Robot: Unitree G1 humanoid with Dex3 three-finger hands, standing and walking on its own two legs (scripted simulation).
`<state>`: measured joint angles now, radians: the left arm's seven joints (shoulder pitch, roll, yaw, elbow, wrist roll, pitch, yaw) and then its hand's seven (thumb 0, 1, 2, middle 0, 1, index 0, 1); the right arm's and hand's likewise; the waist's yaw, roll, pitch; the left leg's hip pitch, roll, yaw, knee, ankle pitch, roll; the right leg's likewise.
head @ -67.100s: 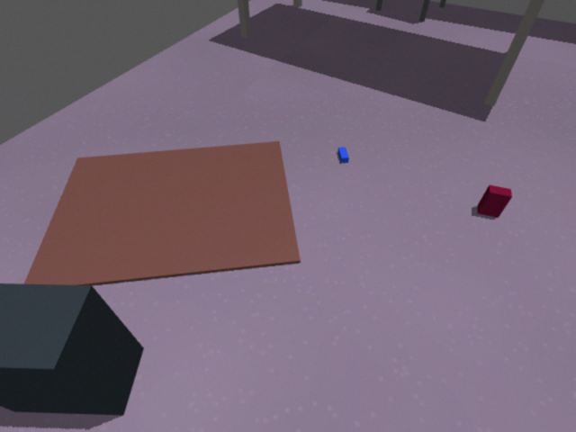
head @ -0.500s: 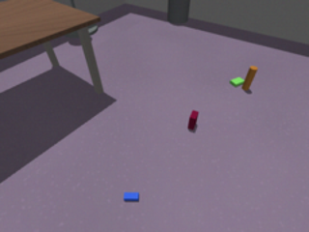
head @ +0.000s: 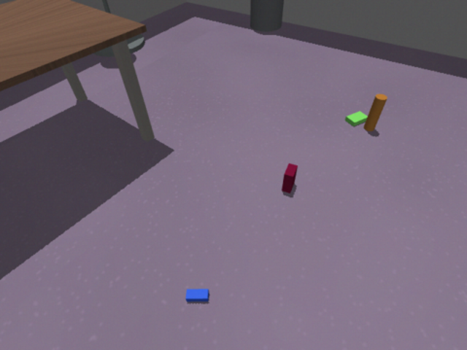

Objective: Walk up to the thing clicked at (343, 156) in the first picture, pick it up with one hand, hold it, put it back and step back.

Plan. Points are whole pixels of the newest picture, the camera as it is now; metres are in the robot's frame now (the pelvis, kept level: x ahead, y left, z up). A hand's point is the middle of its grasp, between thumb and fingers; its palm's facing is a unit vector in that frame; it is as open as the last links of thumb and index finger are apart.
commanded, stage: stand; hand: left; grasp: from above
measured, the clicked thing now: (197, 295) +0.51 +0.19 -0.78
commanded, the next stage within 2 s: step back in 1.36 s
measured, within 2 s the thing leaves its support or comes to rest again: neither
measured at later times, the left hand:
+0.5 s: hand out of the picture +0.09 +0.24 -0.15, palm faces +0.02 -0.94 -0.34, open 7.4 cm
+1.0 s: hand out of the picture +0.08 +0.24 -0.15, palm faces +0.00 -0.94 -0.34, open 7.4 cm
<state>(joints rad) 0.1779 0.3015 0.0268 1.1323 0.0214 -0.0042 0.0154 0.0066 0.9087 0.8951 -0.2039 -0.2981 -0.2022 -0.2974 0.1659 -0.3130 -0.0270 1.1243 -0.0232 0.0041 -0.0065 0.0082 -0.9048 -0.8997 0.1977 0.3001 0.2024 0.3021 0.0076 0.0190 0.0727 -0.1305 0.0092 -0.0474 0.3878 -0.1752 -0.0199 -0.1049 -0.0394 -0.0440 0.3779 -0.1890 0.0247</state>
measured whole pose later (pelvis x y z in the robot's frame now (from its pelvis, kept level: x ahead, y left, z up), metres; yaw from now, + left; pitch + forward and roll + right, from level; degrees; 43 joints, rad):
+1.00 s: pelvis +0.02 -0.01 +0.00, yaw +0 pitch -3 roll +0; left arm 0.13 0.32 0.02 1.14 0.01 -0.01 0.00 0.01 0.91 0.90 -0.20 -0.30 -0.20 -0.30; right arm 0.13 -0.33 -0.01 1.15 -0.02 -0.01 0.00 0.01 -0.90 -0.90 0.20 0.30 0.20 0.30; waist 0.00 0.01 0.06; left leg -0.10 0.02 -0.05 0.32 -0.16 -0.03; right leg -0.08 -0.03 -0.04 0.32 -0.18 0.01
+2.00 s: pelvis -0.05 +0.06 -0.02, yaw -4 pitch -2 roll +0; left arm 0.11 0.37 0.06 0.91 0.01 0.06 0.02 0.01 0.91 0.89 -0.20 -0.30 -0.20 -0.30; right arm 0.11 -0.33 -0.04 0.88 -0.02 0.02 -0.03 0.01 -0.90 -0.90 0.20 0.30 0.21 0.30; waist -0.02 -0.04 0.21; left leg -0.27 -0.04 0.08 0.59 -0.28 0.08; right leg -0.32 0.05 0.10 0.84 -0.46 0.01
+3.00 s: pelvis -0.32 +0.04 -0.02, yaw -6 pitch -3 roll +1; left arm 0.25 0.36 0.08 0.86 0.04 0.05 -0.03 0.01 0.91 0.89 -0.20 -0.30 -0.20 -0.30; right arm 0.12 -0.41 -0.06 0.84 -0.01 0.06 -0.03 0.01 -0.90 -0.90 0.20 0.30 0.20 0.30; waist 0.04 0.03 0.15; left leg -0.52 -0.04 -0.11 0.94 -0.47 -0.01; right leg -0.27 0.01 0.06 0.69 -0.37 -0.02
